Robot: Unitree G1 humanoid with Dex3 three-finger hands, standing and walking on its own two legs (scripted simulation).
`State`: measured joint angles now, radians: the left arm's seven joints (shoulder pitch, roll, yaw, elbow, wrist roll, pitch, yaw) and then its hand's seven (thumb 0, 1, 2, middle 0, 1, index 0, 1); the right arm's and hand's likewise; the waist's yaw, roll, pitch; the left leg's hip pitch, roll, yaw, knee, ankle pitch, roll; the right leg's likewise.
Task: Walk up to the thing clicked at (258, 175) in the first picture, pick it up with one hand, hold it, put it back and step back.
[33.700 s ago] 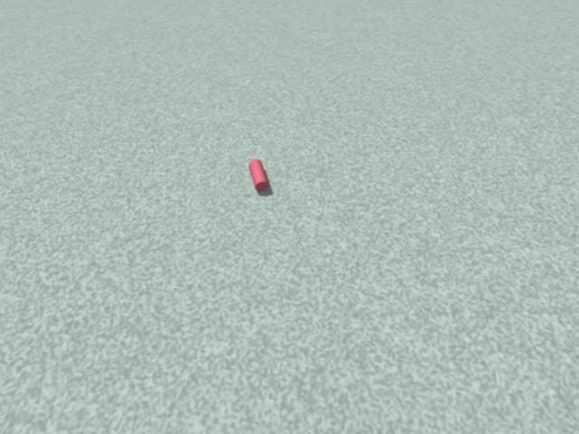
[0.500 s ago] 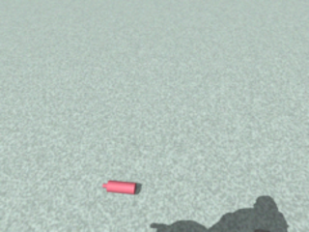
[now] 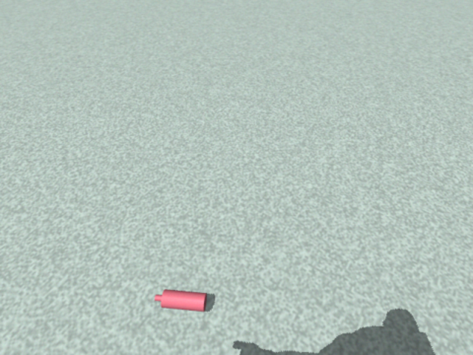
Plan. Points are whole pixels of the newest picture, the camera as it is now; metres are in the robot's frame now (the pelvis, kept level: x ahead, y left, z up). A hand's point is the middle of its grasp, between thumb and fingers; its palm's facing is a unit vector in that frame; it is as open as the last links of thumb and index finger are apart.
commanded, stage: walk up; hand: left
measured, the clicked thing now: (180, 299) +0.47 +0.25 -0.74
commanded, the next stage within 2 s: stand in 0.98 s
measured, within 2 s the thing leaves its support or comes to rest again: neither
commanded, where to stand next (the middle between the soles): +0.07 +0.01 m, yaw -2 degrees
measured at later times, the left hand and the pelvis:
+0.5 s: hand out of the picture +0.08 +0.26 -0.15, palm faces +0.01 -0.94 -0.34, open 7.4 cm; pelvis +0.01 +0.00 +0.00, yaw +1 degrees
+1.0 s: hand out of the picture +0.09 +0.26 -0.15, palm faces +0.03 -0.94 -0.35, open 7.4 cm; pelvis +0.01 +0.00 +0.00, yaw +2 degrees
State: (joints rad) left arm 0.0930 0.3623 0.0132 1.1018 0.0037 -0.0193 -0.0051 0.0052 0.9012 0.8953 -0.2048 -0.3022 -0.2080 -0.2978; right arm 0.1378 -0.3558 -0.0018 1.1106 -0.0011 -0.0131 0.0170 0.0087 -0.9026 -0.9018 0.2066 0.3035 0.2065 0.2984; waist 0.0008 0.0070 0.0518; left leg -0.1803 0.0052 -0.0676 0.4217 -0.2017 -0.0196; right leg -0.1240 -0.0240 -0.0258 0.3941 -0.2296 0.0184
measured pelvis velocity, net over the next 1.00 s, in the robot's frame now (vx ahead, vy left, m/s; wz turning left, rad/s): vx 0.01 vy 0.00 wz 0.03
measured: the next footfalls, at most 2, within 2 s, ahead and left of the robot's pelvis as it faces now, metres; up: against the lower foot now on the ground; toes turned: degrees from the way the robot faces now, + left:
none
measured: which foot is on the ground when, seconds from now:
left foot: down 0.00-1.00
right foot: down 0.00-1.00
